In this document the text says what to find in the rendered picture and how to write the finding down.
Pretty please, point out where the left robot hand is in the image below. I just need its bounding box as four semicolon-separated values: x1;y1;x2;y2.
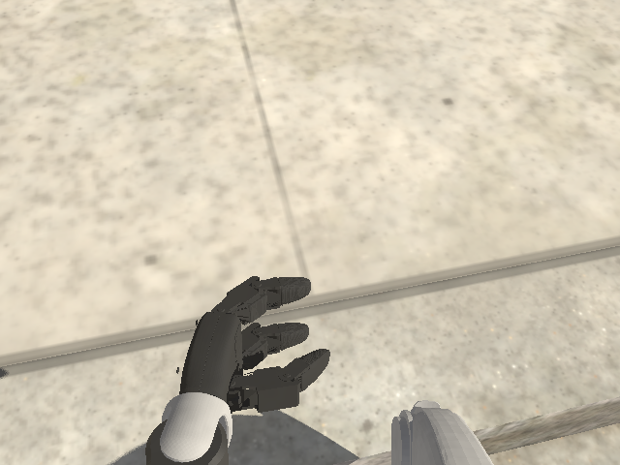
176;276;330;414

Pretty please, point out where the right robot thigh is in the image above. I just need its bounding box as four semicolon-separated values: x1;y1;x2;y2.
391;407;494;465

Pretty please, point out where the left robot forearm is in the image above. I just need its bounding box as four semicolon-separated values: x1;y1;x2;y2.
145;392;233;465

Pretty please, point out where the robot right shin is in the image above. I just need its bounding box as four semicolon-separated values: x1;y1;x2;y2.
410;400;465;421

